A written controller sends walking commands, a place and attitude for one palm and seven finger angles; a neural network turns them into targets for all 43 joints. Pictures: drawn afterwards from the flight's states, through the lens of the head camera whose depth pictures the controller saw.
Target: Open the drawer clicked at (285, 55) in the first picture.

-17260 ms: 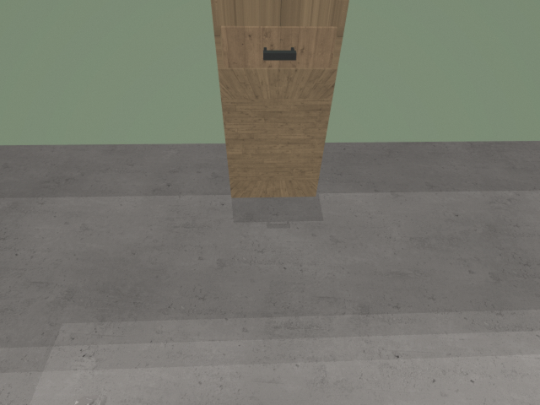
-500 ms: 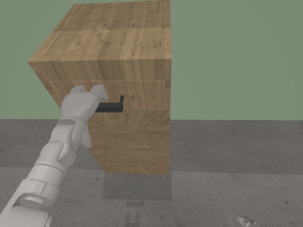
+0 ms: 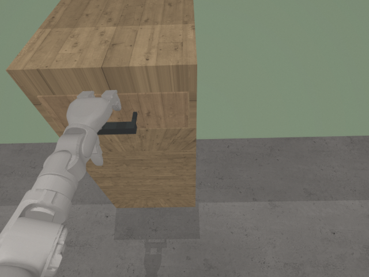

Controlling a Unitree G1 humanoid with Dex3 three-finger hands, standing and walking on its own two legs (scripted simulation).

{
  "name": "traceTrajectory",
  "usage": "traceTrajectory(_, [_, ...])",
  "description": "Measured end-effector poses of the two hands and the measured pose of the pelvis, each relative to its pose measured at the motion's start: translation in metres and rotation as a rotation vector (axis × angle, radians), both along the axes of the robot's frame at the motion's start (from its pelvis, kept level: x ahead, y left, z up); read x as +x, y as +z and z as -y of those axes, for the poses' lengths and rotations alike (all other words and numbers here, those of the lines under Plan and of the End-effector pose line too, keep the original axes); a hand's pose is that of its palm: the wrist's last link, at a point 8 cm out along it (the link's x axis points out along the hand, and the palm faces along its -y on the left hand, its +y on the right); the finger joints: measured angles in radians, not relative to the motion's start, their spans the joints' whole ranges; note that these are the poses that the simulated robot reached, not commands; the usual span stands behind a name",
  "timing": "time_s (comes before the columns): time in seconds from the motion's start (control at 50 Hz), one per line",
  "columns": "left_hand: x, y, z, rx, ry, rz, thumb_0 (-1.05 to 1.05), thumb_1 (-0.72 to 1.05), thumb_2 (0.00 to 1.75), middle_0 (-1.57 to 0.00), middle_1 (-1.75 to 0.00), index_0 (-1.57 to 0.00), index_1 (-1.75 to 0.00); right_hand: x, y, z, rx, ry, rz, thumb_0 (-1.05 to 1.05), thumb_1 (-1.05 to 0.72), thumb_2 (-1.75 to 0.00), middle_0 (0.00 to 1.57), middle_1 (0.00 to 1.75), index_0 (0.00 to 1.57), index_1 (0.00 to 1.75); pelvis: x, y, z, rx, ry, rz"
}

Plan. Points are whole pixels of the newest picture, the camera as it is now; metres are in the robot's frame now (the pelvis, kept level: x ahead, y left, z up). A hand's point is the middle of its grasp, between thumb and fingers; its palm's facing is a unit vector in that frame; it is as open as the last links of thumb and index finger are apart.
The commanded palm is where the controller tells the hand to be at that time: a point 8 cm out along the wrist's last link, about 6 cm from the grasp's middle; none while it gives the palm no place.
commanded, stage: move the hooked fingers above the handle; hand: left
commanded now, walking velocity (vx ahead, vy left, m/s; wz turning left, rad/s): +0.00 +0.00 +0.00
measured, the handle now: (116, 122) +0.50 +0.21 +0.01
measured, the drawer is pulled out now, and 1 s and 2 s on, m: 0.00 0.00 0.00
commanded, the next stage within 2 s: lower the fingers behind the handle in 1.14 s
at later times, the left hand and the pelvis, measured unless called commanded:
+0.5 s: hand (97, 126) +0.44 +0.22 +0.06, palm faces -0.02 -0.03 -1.00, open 13.9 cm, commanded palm +0.43 +0.22 +0.13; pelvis +0.00 +0.02 +0.00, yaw -1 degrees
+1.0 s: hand (103, 123) +0.45 +0.21 +0.07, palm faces -0.04 -0.01 -1.00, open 13.9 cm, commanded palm +0.43 +0.21 +0.13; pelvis +0.00 +0.01 +0.00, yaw -1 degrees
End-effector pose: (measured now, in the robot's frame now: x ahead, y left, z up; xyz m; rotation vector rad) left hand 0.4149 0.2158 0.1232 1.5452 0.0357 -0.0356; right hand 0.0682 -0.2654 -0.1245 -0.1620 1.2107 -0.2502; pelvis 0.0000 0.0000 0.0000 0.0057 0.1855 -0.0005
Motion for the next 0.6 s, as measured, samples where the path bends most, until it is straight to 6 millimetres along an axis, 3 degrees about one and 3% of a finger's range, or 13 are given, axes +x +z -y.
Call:
traceTrajectory(0.18, [0.021, -0.003, 0.0, -0.01, 0.013, 0.006, 0.0, -0.49, 0.3, -0.32, -1.2, -0.32, -1.2, -0.033, -0.001, -0.001, -0.01, -0.054, -0.064, 0.0, -0.91, -0.9, 0.2, 0.3, 0.2, 0.3, -0.002, -0.002, -0.005, -0.006, -0.013, -0.03])
traceTrajectory(0.32, [0.02, -0.003, -0.005, -0.01, 0.008, 0.008, 0.0, -0.49, 0.3, -0.32, -1.2, -0.31, -1.2, -0.046, -0.001, -0.007, -0.003, -0.082, -0.083, 0.0, -0.91, -0.9, 0.2, 0.3, 0.2, 0.3, -0.001, -0.001, -0.011, -0.008, -0.027, -0.034])
traceTrajectory(0.5, [0.008, -0.004, -0.008, -0.002, -0.003, 0.029, 0.0, -0.49, 0.3, -0.32, -1.2, -0.32, -1.2, -0.034, -0.002, -0.016, 0.01, -0.055, -0.054, 0.0, -0.91, -0.9, 0.2, 0.3, 0.2, 0.3, -0.004, -0.001, -0.016, -0.011, -0.017, -0.02])
traceTrajectory(0.6, [0.011, -0.002, -0.005, 0.011, 0.004, 0.028, 0.0, -0.49, 0.3, -0.32, -1.2, -0.32, -1.2, -0.022, -0.001, -0.019, 0.008, -0.031, -0.021, 0.0, -0.91, -0.9, 0.2, 0.3, 0.2, 0.3, -0.007, -0.002, -0.017, -0.012, -0.006, -0.018])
